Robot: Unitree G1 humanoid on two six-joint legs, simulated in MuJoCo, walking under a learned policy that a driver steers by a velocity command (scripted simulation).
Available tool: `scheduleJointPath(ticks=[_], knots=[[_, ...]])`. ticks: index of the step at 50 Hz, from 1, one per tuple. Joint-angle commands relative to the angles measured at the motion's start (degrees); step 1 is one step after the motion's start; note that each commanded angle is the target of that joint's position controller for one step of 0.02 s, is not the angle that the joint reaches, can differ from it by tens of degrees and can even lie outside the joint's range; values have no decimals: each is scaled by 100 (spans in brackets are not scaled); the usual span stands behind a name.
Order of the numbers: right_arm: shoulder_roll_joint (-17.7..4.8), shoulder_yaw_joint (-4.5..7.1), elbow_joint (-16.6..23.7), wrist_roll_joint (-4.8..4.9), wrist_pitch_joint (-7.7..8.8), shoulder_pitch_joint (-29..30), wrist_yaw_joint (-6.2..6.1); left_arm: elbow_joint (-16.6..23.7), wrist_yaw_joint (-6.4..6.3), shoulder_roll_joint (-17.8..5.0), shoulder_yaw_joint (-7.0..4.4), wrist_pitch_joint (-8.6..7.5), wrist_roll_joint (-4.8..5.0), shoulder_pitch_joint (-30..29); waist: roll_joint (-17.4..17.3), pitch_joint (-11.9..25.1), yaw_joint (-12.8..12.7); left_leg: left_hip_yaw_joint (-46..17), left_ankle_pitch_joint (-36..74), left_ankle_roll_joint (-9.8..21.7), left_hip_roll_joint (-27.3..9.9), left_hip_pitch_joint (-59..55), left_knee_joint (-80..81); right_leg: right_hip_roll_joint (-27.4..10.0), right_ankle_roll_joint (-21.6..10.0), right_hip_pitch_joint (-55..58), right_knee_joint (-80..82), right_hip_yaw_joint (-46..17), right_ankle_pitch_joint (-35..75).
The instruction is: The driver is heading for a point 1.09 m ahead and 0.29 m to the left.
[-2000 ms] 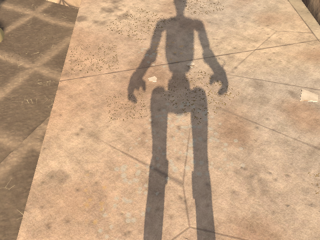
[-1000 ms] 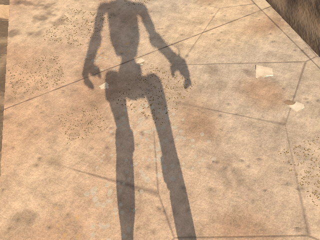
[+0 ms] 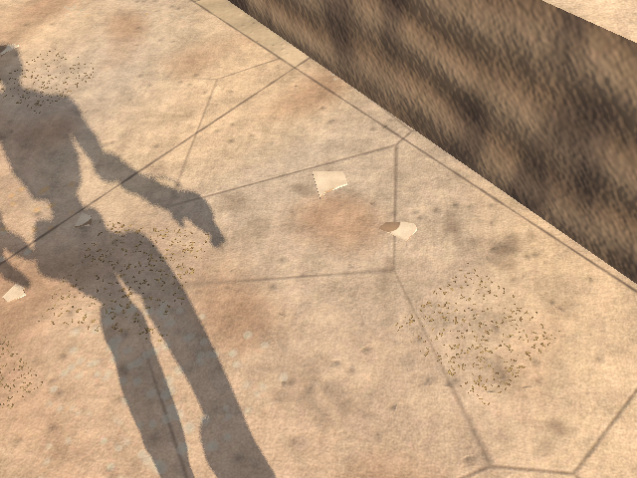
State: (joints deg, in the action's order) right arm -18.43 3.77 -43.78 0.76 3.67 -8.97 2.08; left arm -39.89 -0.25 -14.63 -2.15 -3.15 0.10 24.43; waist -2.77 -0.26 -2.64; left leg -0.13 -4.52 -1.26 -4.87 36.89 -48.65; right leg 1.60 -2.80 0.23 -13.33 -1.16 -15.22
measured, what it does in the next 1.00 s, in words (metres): walks ahead, turning left: left foot, then right foot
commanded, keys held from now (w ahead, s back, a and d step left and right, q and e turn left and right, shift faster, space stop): w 0.18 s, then w+q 0.82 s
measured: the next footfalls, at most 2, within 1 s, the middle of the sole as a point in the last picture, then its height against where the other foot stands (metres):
left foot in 0.22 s outside the picture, level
right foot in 0.70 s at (400, 441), level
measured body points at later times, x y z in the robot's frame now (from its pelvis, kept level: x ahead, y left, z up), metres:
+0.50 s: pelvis +0.27 +0.05 +0.00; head +0.30 +0.06 +0.45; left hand +0.44 +0.32 -0.08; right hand +0.34 -0.22 -0.12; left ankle +0.25 +0.14 -0.75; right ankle +0.41 -0.12 -0.68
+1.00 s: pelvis +0.54 +0.05 +0.00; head +0.57 +0.06 +0.45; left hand +0.47 +0.33 -0.12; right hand +0.82 -0.12 -0.09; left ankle +0.59 +0.24 -0.68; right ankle +0.54 -0.07 -0.75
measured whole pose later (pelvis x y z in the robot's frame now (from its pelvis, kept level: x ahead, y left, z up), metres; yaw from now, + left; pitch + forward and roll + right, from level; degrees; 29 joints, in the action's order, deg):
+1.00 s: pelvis +0.54 +0.05 +0.00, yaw +24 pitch +1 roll -2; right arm -18.4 4.0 -37.1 1.3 0.7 -9.0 1.2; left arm -44.4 0.0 -16.1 -3.9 -5.4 -0.3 19.3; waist -2.9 -2.3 -4.0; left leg -3.1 -8.0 -1.1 -4.8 39.1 -53.9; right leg 0.4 -0.9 -3.7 -16.1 8.0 -13.2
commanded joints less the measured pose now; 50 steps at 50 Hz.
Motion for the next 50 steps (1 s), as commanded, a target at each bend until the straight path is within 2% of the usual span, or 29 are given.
scheduleJointPath(ticks=[1,4,7,9,10,11,12,13,14,15,16,17,18,20,24,27,30,32,33,34,35,36,37,38,39,40,42,46,50], knots=[[-88,-72,637,25,135,1089,62,232,-41,-1037,-297,-101,28,-45,849,-538,-181,107,626,-73,115,328,930,-1237,-827,-242,640,-653,1223],[-115,-103,789,60,172,1433,151,33,-37,-1125,-327,-87,91,161,815,-696,-241,118,631,70,208,165,1446,-1442,-844,-107,582,-661,1336],[-255,-74,855,45,218,1397,210,-113,-60,-1201,-361,-33,138,159,882,-635,-73,127,250,345,301,-92,1802,-1633,-712,309,252,-650,2139],[-500,46,745,14,211,797,153,-146,-90,-1318,-387,23,110,67,1060,-74,303,403,-51,588,639,-1142,1862,-1529,-556,456,-615,-474,4286],[-716,171,492,23,184,-102,91,-148,-116,-1269,-355,66,79,-7,1008,535,767,573,59,781,808,-2327,1938,-1273,-392,259,-1666,-163,5083],[-978,254,287,17,140,-1118,22,-72,-151,-1112,-274,64,-22,73,731,1314,1156,-163,100,1078,171,-4182,1628,-1080,-194,-885,-3159,-58,4053],[-1544,370,193,-66,123,-1647,13,102,-90,-379,-73,-44,-36,760,-992,2206,751,-3318,-1371,2106,-1399,-6153,2123,17,298,-3169,-5585,-12,159],[-1041,236,184,48,129,-1549,40,61,-57,-742,-112,-202,33,412,-1074,2418,927,-4748,-2097,2200,-1535,-6191,3180,158,311,-3855,-6363,-722,-1547],[-855,180,239,52,105,-1080,-2,252,5,-1042,-204,-297,232,-204,-783,1315,881,-3894,-2119,1949,-1398,-5449,3278,-189,276,-4445,-6577,-645,-1250],[-727,147,333,20,87,-769,-32,339,13,-1027,-157,-379,218,-595,-160,787,769,-3172,-1641,1793,-1159,-4572,3324,-467,193,-4333,-6298,-521,-814],[-639,122,375,-38,83,-521,-36,384,-3,-969,-166,-416,93,-802,167,369,559,-2694,-1023,1725,-940,-3739,3431,-648,192,-4145,-5853,-432,-503],[-506,79,436,-112,105,-383,-44,376,-12,-955,-195,-391,12,-763,123,265,353,-2375,-575,1678,-728,-3219,3575,-794,191,-3772,-5553,-474,-271],[-469,72,477,-118,106,-294,-56,365,-2,-878,-185,-350,-14,-654,-20,227,216,-2242,-368,1726,-622,-2912,3714,-818,240,-3565,-5365,-459,-175],[-493,92,452,-33,138,-305,-95,369,-12,-735,-150,-260,-76,-592,-118,126,99,-1904,-37,1836,-527,-2443,3906,-835,404,-3411,-4922,-350,-125],[-708,169,367,27,129,-548,-200,661,-33,-530,-46,-258,-109,-1538,-23,-203,347,-1327,107,1617,-190,-1927,3960,-677,627,-3288,-3257,-226,1167],[-840,211,268,85,54,-938,-249,792,34,-474,-14,-331,-25,-2206,-65,-169,635,-1337,-67,1432,-134,-1958,3727,-367,716,-2834,-2224,-173,1935],[-833,215,214,139,-26,-1186,-275,882,93,-684,-99,-380,52,-2436,-147,-82,664,-1808,-454,1297,-321,-2441,3299,-286,645,-2623,-1672,-377,1808],[-830,228,235,103,-74,-1171,-286,873,113,-833,-182,-416,71,-2282,-285,-10,511,-2119,-470,1168,-418,-2688,2898,-260,494,-2314,-1494,-377,1311],[-763,212,260,87,-101,-1114,-284,796,105,-887,-236,-434,74,-1951,-334,92,303,-2135,-367,1063,-326,-2646,2586,-246,360,-1836,-1301,-287,1157],[-550,143,295,51,-101,-1128,-266,694,68,-1056,-332,-456,34,-1405,-269,437,27,-1961,-187,880,-15,-2444,1867,-402,153,-938,-1179,-335,1041],[-136,-6,440,-68,-79,-1155,-238,630,13,-1392,-428,-451,-61,-508,407,1310,-327,-1485,-977,651,364,-1785,184,-1443,-238,484,-1266,-1308,674],[152,-106,651,106,-7,-1870,-230,443,48,-1805,-528,-355,-126,-163,2306,1923,19,-776,-2980,338,1014,141,-1623,-2623,-1108,1978,-681,-3919,-637],[-450,15,525,214,-18,-1752,-260,495,83,-1253,-425,-335,-65,-260,1699,1518,-108,-965,-2750,261,594,821,-2418,-2614,-1078,1713,-398,-4299,-1610],[-733,105,592,185,-56,-1179,-263,521,62,-929,-333,-316,-38,-481,1135,853,-228,-889,-2183,229,410,964,-2615,-2365,-860,1134,-374,-3326,-1283],[-680,111,646,113,-87,-905,-271,519,63,-810,-280,-301,-71,-751,770,517,-133,-768,-1756,176,229,779,-2529,-2100,-749,532,-319,-2565,-421],[-614,127,721,60,-104,-722,-250,465,63,-676,-242,-284,-79,-936,763,218,-36,-763,-1497,141,99,686,-2276,-1862,-712,87,-191,-2027,176],[-406,120,771,108,-183,-732,-188,375,44,-613,-235,-319,-93,-1070,1001,29,132,-647,-1250,103,-66,314,-2003,-1631,-657,-429,98,-1295,746],[-144,47,958,38,-275,-357,-146,122,23,-848,-337,-374,-38,-1008,759,-160,156,-552,-835,-15,-140,525,-1239,-1732,-825,-501,390,-539,1596],[-52,-15,1077,48,-211,208,-10,-46,-19,-1056,-394,-308,-20,-999,651,-258,-11,-296,257,47,-107,298,66,-1606,-683,-368,434,271,1866]])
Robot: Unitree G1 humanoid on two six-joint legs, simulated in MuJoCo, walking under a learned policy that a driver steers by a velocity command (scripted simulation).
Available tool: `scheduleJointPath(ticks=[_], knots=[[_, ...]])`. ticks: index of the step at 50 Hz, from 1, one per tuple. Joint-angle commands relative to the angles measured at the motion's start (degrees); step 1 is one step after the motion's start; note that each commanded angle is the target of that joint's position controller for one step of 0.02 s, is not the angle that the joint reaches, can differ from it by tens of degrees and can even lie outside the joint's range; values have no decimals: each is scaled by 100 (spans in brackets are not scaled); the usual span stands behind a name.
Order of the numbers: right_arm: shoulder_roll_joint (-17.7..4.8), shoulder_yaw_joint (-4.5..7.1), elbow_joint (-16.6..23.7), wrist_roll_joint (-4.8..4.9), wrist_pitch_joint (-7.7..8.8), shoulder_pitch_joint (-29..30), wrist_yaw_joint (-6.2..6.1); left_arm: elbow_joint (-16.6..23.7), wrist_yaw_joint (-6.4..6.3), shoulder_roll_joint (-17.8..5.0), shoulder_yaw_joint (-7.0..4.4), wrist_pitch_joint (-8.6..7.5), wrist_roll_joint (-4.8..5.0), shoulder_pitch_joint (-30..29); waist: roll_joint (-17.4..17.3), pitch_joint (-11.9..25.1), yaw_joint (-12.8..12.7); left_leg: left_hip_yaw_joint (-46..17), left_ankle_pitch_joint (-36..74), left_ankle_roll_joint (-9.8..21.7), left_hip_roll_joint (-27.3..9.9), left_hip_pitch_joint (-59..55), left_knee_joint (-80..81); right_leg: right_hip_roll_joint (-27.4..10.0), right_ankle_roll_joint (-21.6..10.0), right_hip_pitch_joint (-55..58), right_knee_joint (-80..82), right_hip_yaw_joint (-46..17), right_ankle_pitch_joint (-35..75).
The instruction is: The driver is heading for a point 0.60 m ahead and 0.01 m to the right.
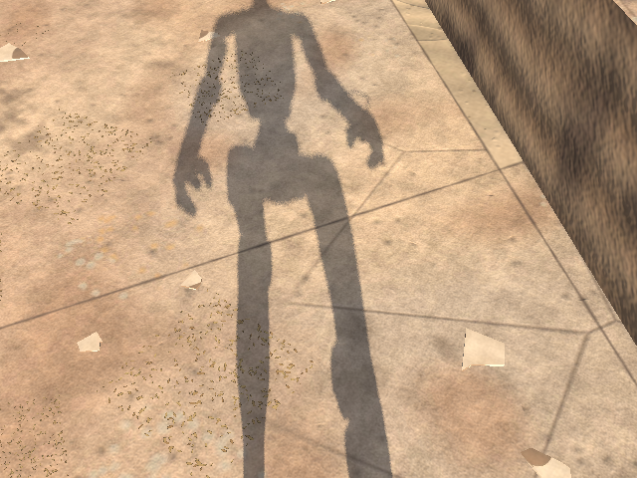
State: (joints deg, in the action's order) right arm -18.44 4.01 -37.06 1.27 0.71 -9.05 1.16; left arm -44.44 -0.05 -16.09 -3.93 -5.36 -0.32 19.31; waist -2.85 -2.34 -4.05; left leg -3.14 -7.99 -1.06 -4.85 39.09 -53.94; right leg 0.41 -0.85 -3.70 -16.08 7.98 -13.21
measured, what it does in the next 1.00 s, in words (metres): walks ahead: left foot, then right foot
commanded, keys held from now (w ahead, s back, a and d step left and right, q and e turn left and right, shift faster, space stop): w+q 0.16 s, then w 0.08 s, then w+e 0.44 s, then no key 0.32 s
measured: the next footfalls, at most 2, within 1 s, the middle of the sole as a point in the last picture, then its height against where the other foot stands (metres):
left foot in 0.20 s outside the picture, level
right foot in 0.76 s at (375, 416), level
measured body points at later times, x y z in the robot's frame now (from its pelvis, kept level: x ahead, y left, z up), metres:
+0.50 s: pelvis +0.27 +0.08 +0.00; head +0.29 +0.09 +0.45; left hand +0.39 +0.37 -0.11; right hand +0.38 -0.18 -0.11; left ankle +0.23 +0.14 -0.74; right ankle +0.43 -0.09 -0.66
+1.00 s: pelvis +0.52 +0.05 +0.00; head +0.57 +0.04 +0.44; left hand +0.68 +0.30 -0.11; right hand +0.64 -0.23 -0.12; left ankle +0.57 +0.22 -0.69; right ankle +0.56 -0.03 -0.74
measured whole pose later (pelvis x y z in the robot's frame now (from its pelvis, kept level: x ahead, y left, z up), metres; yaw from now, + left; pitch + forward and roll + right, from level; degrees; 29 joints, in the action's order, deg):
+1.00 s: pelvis +0.52 +0.05 +0.00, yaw -4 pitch +2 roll -1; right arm -17.2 2.0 -43.1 -0.1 1.7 -9.4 -1.4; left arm -41.4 1.3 -15.1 -2.2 -2.7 -0.8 9.8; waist -1.5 -4.0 -0.4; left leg -3.4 -20.5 -4.3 -4.7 31.6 -53.5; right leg 4.4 -4.7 -17.3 -22.7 0.9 -7.1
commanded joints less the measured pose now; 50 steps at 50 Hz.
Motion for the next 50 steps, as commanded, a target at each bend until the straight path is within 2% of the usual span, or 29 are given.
scheduleJointPath(ticks=[1,4,6,8,9,10,11,12,13,14,15,16,18,22,27,32,34,35,36,37,38,39,40,41,42,43,44,47,50], knots=[[-30,-54,458,-4,102,412,119,358,-50,-961,-229,-67,40,-428,627,-103,63,111,760,66,-75,-16,878,-1482,-834,56,706,-491,1679],[-66,-54,642,19,109,840,208,203,-54,-1125,-283,1,128,-230,620,-243,-28,336,677,241,-3,-160,1434,-1603,-718,376,626,-206,1826],[-178,-3,737,5,93,911,247,144,-56,-1244,-325,66,188,-203,662,-214,60,530,243,438,152,-372,1666,-1678,-620,659,290,-11,2720],[-429,138,695,-29,42,440,234,138,-82,-1433,-383,141,251,-232,824,200,423,866,-308,707,564,-1252,1757,-1634,-501,785,-712,225,4633],[-629,276,495,-26,19,-361,196,133,-90,-1405,-361,177,284,-257,719,629,902,948,-68,910,820,-2434,2107,-1491,-382,454,-1757,388,5000],[-960,455,222,1,-28,-1373,93,162,-109,-1184,-259,158,196,-140,421,1130,1354,457,153,1133,698,-4167,2200,-1282,-180,-692,-3216,418,3976],[-1622,527,195,39,-1,-1382,-2,454,-41,-331,21,77,-97,373,-1261,1532,740,-2492,-331,1992,-923,-6058,2484,-340,196,-3248,-5390,259,-1472],[-1332,401,393,6,105,-1540,27,469,22,-633,37,-110,70,162,-873,2653,1021,-4521,-1338,2533,-1608,-6361,3502,7,212,-3786,-6312,-1150,-2186],[-943,293,263,-55,188,-1373,64,562,59,-1039,-82,-172,337,-401,-361,1841,1150,-3631,-1159,2187,-1480,-5863,3676,-290,134,-4256,-6377,-1270,-1662],[-800,239,230,-43,239,-1059,65,614,39,-971,-38,-205,342,-594,-150,1200,963,-2806,-707,1957,-1279,-5019,3670,-561,44,-4211,-5982,-1172,-1176],[-584,164,224,-68,270,-664,57,529,-8,-932,-40,-193,208,-663,114,832,743,-2184,-38,1756,-1074,-4226,3686,-798,45,-3907,-5584,-1149,-801],[-394,90,239,-142,310,-436,55,458,-7,-946,-68,-127,153,-513,1,682,531,-1737,582,1668,-903,-3678,3817,-940,48,-3497,-5336,-1218,-534],[-363,81,142,-178,410,-352,51,310,19,-791,-52,32,163,-201,-53,635,347,-1263,1033,1669,-824,-3183,4142,-995,113,-3072,-5129,-1220,-255],[-457,110,-184,-212,540,-512,-12,370,-12,-557,-3,194,153,-579,106,154,423,-276,1503,1492,-677,-3022,4531,-897,277,-3540,-4294,-1355,719],[-531,92,-386,-192,535,-620,-96,532,123,-360,58,116,167,-1231,61,-103,716,550,1363,1076,-519,-3292,4735,-610,188,-3405,-2622,-1117,2208],[-647,137,-697,-123,350,-1056,-145,924,340,-242,127,91,157,-1897,158,-332,975,778,2117,1033,-912,-4505,4355,-480,-52,-3979,-1887,-844,1679],[-741,162,-707,-102,242,-1005,-191,1066,424,-292,103,98,151,-1910,50,-210,856,908,3343,954,-987,-4806,3880,-287,-218,-3817,-1779,-567,1067],[-797,168,-694,-93,192,-959,-233,1092,436,-351,68,110,105,-1780,-71,-62,725,953,4563,894,-955,-4803,3437,-72,-315,-3437,-1764,-377,735],[-846,168,-682,-94,144,-930,-282,1038,428,-480,-5,115,59,-1374,-217,243,482,965,5614,821,-900,-4778,2797,178,-419,-2848,-1769,-236,533],[-868,155,-668,-96,110,-857,-319,877,384,-736,-139,97,44,-605,-199,685,50,1039,5798,671,-741,-4482,1787,373,-576,-1783,-1449,-260,902],[-816,107,-593,-107,160,-788,-342,762,288,-1050,-259,96,25,92,65,1163,-363,1136,4581,406,-486,-3454,432,-9,-842,-197,-1157,-853,2384],[-51,-143,-376,-334,311,-1520,-222,749,192,-1655,-313,107,-102,274,1631,2081,161,1072,-1310,-39,564,-850,-2020,-1910,-2010,2480,-1724,-3402,5115],[-453,-131,-692,-201,440,-1661,-95,775,166,-1146,-196,125,-68,581,1112,3424,-198,-298,-3086,-125,868,-446,-3089,-2519,-2645,3166,-1393,-4693,5595],[-796,-16,-532,63,457,-1025,-47,828,157,-998,-140,170,-52,221,723,2750,-313,-540,-2719,-67,453,-183,-2967,-2218,-2277,2600,-1279,-3637,5584],[-660,-73,-343,68,457,-541,-74,835,136,-819,-98,185,40,-205,447,1828,-161,-317,-2401,-40,201,63,-2427,-1910,-1935,1715,-1096,-2976,5095],[-574,-74,-364,-21,412,-349,-128,824,120,-657,-32,195,78,-529,121,1169,45,-154,-2186,-77,67,-8,-1929,-1659,-1719,788,-821,-2602,4713],[-589,-38,-390,-68,317,-458,-166,829,108,-558,12,196,47,-723,182,918,297,-132,-1983,-106,-45,-496,-1566,-1481,-1627,5,-553,-2319,4499],[-224,-109,-588,-114,85,-1059,-260,780,145,-635,-17,157,-58,-1179,606,794,704,74,-1492,-352,22,-1540,-461,-1148,-1577,-1235,-172,-1589,4697],[-147,-141,-600,-173,43,-924,-316,616,72,-689,-37,205,-53,-1256,797,1036,639,108,-594,-414,54,-1897,597,-1006,-1402,-1245,-196,-1247,4394]])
